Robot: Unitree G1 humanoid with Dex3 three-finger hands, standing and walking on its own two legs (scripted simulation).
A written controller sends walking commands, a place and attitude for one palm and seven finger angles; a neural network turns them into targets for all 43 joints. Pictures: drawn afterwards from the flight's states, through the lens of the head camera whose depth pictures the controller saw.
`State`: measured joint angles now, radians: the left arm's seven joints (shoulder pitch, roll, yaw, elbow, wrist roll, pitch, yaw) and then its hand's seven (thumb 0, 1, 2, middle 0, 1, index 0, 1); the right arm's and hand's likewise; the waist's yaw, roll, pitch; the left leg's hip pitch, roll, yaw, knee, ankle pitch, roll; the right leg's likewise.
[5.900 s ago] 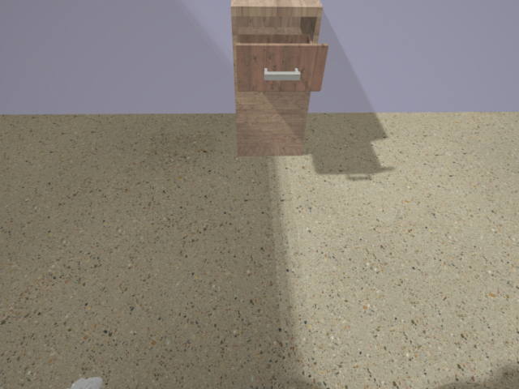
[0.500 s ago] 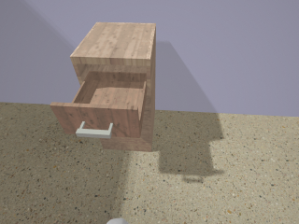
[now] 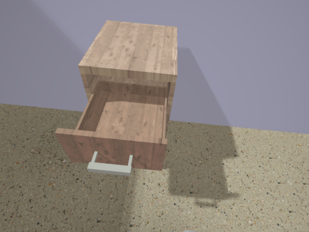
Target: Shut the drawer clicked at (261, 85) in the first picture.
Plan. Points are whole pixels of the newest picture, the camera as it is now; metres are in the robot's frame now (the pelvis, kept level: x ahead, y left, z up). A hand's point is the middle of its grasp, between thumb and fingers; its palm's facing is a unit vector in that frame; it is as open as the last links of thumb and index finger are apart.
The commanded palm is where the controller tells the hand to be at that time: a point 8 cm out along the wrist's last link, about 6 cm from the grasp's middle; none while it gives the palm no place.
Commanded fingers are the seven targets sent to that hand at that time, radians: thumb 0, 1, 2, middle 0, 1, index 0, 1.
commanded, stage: come to a stop and stand still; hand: left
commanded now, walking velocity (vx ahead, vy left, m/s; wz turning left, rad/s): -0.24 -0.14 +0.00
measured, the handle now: (111, 162) +0.33 +0.16 -0.09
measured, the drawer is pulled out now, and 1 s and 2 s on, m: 0.30 0.30 0.30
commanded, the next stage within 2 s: none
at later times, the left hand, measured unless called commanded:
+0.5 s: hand out of the picture +0.06 +0.16 -0.18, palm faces +0.08 -0.97 -0.21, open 7.3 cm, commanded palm none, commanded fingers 0.00 0.90 0.90 -0.20 -0.30 -0.20 -0.30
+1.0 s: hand out of the picture -0.08 +0.11 -0.17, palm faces +0.09 -0.97 -0.21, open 7.4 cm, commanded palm none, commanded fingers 0.00 0.90 0.90 -0.20 -0.30 -0.20 -0.30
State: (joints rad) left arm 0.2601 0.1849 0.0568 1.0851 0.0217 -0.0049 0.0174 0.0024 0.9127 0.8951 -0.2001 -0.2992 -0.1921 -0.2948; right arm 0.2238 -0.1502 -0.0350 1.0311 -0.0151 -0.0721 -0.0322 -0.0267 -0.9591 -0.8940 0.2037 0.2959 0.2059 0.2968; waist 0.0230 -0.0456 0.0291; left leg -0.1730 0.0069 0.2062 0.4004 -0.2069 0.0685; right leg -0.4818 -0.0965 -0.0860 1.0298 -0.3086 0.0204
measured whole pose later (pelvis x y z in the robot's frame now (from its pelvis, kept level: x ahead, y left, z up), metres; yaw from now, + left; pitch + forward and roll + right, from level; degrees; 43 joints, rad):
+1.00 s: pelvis -0.01 -0.04 -0.01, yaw +1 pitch -1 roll +1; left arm 0.40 0.08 0.00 1.18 0.02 -0.03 0.05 0.00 0.91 0.89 -0.20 -0.30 -0.19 -0.30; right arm 0.30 -0.13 -0.01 1.10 -0.01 -0.01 -0.03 0.01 -0.92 -0.89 0.20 0.30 0.20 0.30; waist 0.03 0.04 0.05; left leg -0.13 0.04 0.05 0.49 -0.34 -0.03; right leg -0.30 0.01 -0.08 0.55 -0.24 -0.07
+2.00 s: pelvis -0.02 -0.01 +0.00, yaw +1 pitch -2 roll +1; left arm 0.35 0.10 -0.01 1.11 0.01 0.00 0.03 0.00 0.91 0.89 -0.20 -0.30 -0.20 -0.30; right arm 0.39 -0.10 0.03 1.12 -0.01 -0.03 -0.03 0.00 -0.91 -0.89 0.20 0.30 0.20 0.30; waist 0.01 0.02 0.00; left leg -0.12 0.00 0.06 0.44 -0.30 0.00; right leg -0.27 -0.02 -0.06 0.47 -0.18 -0.03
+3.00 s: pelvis -0.01 -0.03 -0.01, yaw +0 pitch -1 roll +1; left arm 0.35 0.11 0.00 1.10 0.02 0.00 0.03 0.00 0.91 0.89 -0.20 -0.30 -0.20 -0.30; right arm 0.40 -0.10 0.02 1.14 -0.02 -0.02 -0.03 0.00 -0.91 -0.89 0.20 0.30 0.20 0.30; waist 0.01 0.00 0.01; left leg -0.12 0.03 0.07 0.46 -0.32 -0.01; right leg -0.28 0.00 -0.06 0.51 -0.22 -0.05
